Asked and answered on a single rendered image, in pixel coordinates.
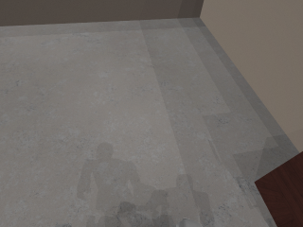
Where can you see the cabinet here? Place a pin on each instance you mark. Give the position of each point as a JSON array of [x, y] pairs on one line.
[[282, 192]]

